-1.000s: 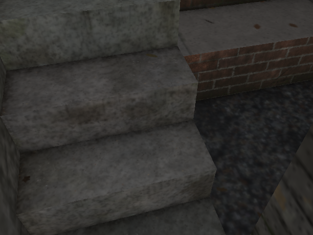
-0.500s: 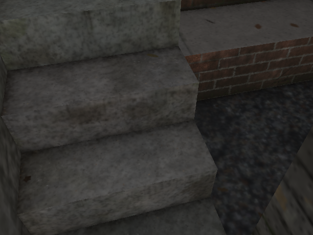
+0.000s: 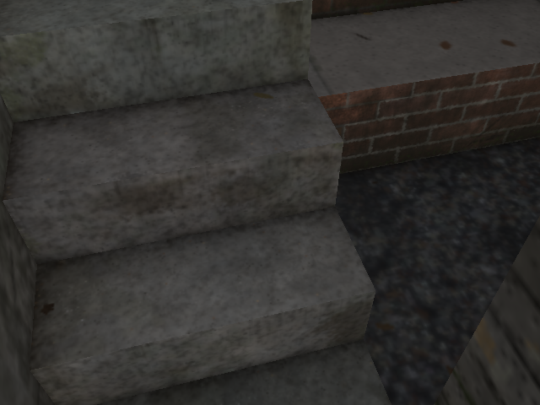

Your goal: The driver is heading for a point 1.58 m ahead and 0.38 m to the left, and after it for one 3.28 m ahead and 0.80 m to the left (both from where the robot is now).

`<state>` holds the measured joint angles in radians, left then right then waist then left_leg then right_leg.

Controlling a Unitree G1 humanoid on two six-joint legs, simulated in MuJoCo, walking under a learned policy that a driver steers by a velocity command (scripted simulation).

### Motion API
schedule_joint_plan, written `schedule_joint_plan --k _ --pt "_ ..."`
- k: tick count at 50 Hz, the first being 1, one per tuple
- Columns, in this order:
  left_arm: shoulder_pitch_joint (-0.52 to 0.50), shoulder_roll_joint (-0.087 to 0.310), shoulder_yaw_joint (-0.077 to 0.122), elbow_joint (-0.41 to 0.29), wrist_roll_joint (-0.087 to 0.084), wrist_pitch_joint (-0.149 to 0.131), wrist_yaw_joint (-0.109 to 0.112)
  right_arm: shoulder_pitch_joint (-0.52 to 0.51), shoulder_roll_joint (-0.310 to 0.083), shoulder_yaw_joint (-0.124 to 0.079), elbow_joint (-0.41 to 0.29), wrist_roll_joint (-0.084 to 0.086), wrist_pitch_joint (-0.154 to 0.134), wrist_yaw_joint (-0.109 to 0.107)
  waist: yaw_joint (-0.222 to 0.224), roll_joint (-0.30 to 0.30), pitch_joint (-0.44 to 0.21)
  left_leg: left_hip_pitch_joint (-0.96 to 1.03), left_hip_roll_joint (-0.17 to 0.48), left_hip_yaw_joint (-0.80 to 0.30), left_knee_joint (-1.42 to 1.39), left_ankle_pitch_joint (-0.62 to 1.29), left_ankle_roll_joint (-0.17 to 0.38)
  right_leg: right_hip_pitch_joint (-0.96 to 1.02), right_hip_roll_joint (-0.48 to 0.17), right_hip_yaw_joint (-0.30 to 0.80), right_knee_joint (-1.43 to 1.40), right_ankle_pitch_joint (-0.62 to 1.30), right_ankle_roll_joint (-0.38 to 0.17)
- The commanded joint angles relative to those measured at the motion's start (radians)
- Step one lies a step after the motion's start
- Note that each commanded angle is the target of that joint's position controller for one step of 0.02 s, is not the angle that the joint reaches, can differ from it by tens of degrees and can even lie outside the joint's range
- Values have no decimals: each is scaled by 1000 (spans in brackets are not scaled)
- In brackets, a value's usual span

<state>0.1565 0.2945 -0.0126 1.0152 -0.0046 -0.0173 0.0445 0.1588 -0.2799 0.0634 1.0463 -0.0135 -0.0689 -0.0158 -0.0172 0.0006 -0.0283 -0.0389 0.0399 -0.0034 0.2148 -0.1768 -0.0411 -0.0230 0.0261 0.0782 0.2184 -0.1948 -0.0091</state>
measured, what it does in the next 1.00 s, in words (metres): stands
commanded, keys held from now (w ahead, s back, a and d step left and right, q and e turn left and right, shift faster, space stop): w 1.00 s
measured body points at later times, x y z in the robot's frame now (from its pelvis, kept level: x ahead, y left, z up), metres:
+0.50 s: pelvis +0.00 +0.00 +0.00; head -0.01 +0.00 +0.45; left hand +0.11 +0.27 -0.13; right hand +0.09 -0.26 -0.13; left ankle -0.04 +0.14 -0.75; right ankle -0.05 -0.12 -0.75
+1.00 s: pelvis +0.00 +0.00 +0.00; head -0.01 +0.00 +0.45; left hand +0.10 +0.28 -0.13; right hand +0.08 -0.26 -0.14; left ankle -0.04 +0.15 -0.75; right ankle -0.05 -0.12 -0.75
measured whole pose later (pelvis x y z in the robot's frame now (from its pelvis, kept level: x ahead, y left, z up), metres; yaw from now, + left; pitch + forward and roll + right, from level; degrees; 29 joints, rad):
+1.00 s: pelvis +0.00 +0.00 +0.00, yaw +0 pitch +0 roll +0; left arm 0.17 0.30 -0.02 1.01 0.00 -0.03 0.05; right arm 0.17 -0.28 0.06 1.04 -0.01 -0.06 -0.01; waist -0.02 0.00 -0.03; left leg -0.03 0.04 -0.01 0.20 -0.17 -0.04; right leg -0.02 0.02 0.08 0.21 -0.19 -0.01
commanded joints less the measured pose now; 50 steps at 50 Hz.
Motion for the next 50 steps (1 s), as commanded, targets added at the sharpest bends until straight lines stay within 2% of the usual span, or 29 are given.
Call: schedule_joint_plan --k 1,9,10,14,26,27,33,42,46,50 --pt "-25 132 23 -43 0 -10 4 -21 -122 -21 -41 1 -10 -3 0 3 -8 24 43 -48 3 252 11 -33 -76 60 -7 311 10" --pt "-21 133 22 -40 -1 -11 6 -17 -122 -21 -45 1 -10 -2 1 5 -5 25 42 -49 1 254 10 -33 -76 60 -7 311 11" --pt "-37 123 19 -53 4 -11 5 -20 -116 -20 -45 1 -12 2 -3 -11 -8 19 47 -52 -8 259 12 -24 -77 67 -9 311 7" --pt "-30 132 22 -60 3 -10 5 -26 -121 -21 -43 0 -16 6 1 7 -9 18 47 -51 -11 271 10 -13 -80 71 -11 318 5" --pt "-32 130 23 -79 4 -8 3 -35 -121 -22 -40 1 -18 6 -1 4 -12 17 49 -54 -15 266 11 -12 -82 72 -13 311 6" --pt "-17 140 26 -66 -1 -8 4 -32 -128 -23 -40 1 -15 3 4 19 -9 23 45 -52 -7 261 9 -22 -81 64 -11 311 10" --pt "-24 132 23 -61 1 -10 4 -28 -124 -22 -44 1 -11 -2 -1 0 -10 26 44 -53 -1 251 11 -32 -77 61 -8 307 13" --pt "-19 136 22 -53 0 -12 6 -21 -125 -21 -47 1 -11 -1 0 3 -8 26 41 -53 1 256 9 -32 -76 62 -7 311 14" --pt "-8 140 15 -49 2 -21 7 -8 -123 -25 -46 1 3 3 -1 4 -3 39 44 -61 -1 265 3 -44 -79 69 -17 303 20" --pt "-19 130 9 -63 8 -22 7 -10 -118 -27 -46 1 -1 9 -2 -7 -7 33 49 -63 -12 278 6 -32 -81 78 -21 300 15"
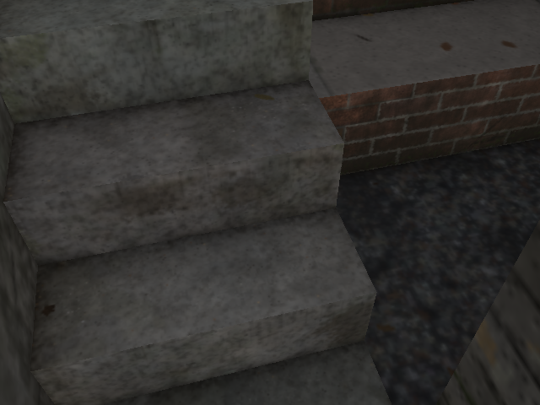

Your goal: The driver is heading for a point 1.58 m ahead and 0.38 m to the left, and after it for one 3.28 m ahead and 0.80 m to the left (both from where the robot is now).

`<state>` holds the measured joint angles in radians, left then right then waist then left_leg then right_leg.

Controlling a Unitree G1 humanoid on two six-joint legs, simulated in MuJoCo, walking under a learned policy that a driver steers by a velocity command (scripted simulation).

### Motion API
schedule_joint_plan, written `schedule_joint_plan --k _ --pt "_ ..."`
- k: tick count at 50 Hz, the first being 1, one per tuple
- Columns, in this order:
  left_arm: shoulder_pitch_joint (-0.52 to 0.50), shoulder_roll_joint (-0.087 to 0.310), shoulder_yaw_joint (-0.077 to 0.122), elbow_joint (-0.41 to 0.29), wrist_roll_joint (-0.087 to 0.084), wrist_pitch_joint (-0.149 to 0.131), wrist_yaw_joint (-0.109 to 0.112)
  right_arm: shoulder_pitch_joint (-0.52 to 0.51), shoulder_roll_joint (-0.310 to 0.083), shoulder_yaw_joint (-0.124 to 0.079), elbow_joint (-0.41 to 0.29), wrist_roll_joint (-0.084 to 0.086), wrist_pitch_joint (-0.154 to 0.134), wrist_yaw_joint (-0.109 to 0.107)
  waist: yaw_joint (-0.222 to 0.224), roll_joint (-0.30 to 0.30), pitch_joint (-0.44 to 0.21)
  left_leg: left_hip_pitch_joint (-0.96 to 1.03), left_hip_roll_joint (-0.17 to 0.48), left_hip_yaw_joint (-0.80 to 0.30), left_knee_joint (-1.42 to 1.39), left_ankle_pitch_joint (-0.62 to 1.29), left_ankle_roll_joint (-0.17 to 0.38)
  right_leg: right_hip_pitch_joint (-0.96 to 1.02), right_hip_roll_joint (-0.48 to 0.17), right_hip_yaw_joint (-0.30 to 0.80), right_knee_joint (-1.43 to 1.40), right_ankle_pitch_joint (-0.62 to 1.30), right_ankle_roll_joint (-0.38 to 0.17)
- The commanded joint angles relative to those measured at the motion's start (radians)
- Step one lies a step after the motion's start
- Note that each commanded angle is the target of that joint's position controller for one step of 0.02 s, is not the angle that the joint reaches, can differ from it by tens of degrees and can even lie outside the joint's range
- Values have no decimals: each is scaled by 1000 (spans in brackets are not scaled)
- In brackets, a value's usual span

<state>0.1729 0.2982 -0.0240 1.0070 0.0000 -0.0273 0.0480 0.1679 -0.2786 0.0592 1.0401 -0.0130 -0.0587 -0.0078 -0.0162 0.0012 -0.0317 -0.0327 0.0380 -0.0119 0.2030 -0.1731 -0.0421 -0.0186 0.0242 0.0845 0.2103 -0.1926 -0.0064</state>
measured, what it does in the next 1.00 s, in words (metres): stands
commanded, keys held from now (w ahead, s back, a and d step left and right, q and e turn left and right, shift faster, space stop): w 0.42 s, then no key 0.58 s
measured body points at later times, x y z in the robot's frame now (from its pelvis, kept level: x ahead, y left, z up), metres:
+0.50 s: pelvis +0.00 +0.00 +0.00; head -0.01 +0.00 +0.45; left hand +0.10 +0.28 -0.13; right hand +0.09 -0.27 -0.13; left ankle -0.04 +0.15 -0.75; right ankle -0.05 -0.12 -0.75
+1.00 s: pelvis -0.02 +0.00 +0.00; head -0.01 +0.00 +0.45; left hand +0.02 +0.28 -0.14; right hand +0.00 -0.27 -0.15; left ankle -0.04 +0.15 -0.75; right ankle -0.05 -0.12 -0.75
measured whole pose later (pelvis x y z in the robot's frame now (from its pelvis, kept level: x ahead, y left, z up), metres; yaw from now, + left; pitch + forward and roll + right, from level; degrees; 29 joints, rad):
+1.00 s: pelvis -0.02 +0.00 +0.00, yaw +0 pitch +0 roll +0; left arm 0.28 0.28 0.01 1.00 -0.01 0.01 0.05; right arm 0.25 -0.28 0.04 1.10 -0.02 -0.06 -0.01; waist -0.01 -0.01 0.00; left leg -0.11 0.04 -0.02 0.30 -0.20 -0.04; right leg -0.11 0.03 0.09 0.33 -0.23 -0.01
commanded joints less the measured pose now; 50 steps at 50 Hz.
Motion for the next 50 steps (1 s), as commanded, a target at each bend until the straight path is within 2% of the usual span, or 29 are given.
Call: schedule_joint_plan --k 1,10,13,18,19,21,25,28,32,46,47,50 --pt "-32 130 21 -57 3 -12 5 -20 -121 -24 -39 0 -12 3 -2 -3 -4 27 51 -54 -1 280 6 -33 -80 73 -13 301 12" --pt "-21 134 20 -75 1 -8 5 -16 -118 -27 -31 1 -15 5 0 5 -4 23 51 -55 -7 283 6 -27 -80 74 -14 294 11" --pt "-31 133 25 -83 -1 -1 4 -30 -120 -25 -34 0 -27 0 1 2 -8 11 48 -49 -6 273 10 -19 -76 67 -4 295 7" --pt "-31 133 28 -91 0 2 2 -32 -120 -23 -31 1 -29 0 0 5 -7 10 49 -50 -5 275 10 -19 -77 67 -3 303 7" --pt "-17 143 31 -78 -5 2 3 -29 -127 -23 -32 1 -27 -4 4 21 -5 17 44 -47 4 269 8 -29 -77 60 -1 302 10" --pt "-21 139 30 -76 -5 2 3 -26 -123 -21 -33 2 -24 -7 0 11 -3 17 43 -48 7 258 9 -36 -74 58 0 297 12" --pt "13 148 37 -56 -3 4 -3 9 -139 -26 -19 1 -23 -4 -1 3 -8 28 46 -41 38 353 11 -39 -76 52 28 379 10" --pt "11 132 38 -58 2 11 -3 16 -130 -27 -12 1 -20 2 -3 -11 -7 12 45 -38 41 328 12 -43 -73 56 38 343 4" --pt "38 136 45 -51 1 20 -1 25 -134 -31 3 -1 -18 6 1 1 12 -13 37 -32 46 280 11 -62 -69 58 44 289 0" --pt "129 111 57 -35 -3 36 8 93 -118 -37 53 -1 -6 0 2 -3 49 -67 21 -24 74 165 14 -121 -55 54 75 176 -5" --pt "127 114 60 -40 -8 30 8 83 -148 -46 34 -6 -7 -2 6 -24 68 -80 30 -29 73 160 20 -140 -47 41 68 154 -18" --pt "146 100 61 -34 -6 26 11 108 -131 -48 30 -4 -6 -4 3 -6 58 -74 29 -26 80 156 21 -144 -48 41 72 151 -21"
